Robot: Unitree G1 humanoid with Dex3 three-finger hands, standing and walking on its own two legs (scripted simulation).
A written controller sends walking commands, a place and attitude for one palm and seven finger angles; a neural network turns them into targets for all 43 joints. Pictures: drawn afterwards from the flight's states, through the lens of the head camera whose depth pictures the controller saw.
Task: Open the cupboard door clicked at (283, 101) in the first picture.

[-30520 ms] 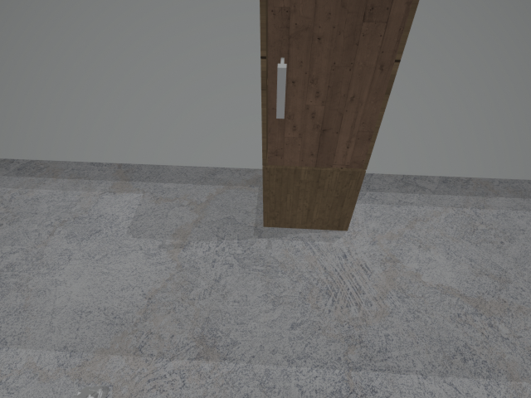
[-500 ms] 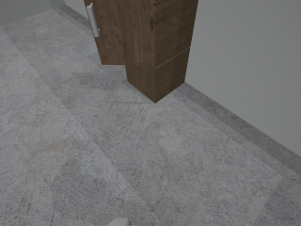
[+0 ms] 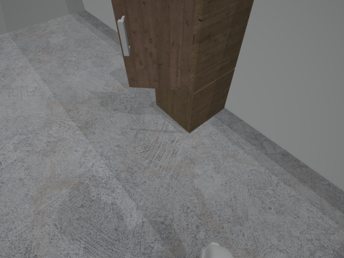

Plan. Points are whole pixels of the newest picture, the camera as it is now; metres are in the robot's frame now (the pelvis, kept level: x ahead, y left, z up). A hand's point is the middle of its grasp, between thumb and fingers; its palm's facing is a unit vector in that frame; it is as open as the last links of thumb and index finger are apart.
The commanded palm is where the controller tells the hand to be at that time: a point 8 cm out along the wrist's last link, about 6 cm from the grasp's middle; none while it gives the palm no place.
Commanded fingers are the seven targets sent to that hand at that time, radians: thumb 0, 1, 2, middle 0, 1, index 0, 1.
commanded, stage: take the last steps up to it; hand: left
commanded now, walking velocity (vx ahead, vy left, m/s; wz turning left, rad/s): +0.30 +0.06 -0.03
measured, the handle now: (125, 36) +1.01 +0.28 -0.02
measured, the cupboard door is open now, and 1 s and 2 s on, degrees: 45 45 45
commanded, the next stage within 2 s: come to a stop and stand still in 0.92 s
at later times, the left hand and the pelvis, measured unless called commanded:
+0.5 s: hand (111, 246) +0.17 +0.18 -0.17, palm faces +0.10 -0.98 -0.19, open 7.2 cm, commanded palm none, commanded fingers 0.00 0.90 0.90 -0.20 -0.30 -0.20 -0.30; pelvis +0.19 +0.00 +0.00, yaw +1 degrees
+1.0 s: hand (108, 157) +0.44 +0.25 -0.16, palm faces -0.02 -0.98 -0.19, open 7.3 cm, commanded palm none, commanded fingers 0.00 0.90 0.90 -0.20 -0.30 -0.20 -0.30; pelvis +0.35 +0.07 +0.00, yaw -2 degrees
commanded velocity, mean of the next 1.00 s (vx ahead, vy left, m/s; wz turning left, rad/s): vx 0.25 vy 0.05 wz -0.02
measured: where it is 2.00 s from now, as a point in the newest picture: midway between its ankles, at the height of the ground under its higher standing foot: (165, 224)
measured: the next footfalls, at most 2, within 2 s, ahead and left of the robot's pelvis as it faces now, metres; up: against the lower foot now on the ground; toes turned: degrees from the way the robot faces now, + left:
right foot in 0.12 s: +0.17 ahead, -0.11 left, +0.00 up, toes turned -8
left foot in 0.60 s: +0.36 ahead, +0.14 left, +0.00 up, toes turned +8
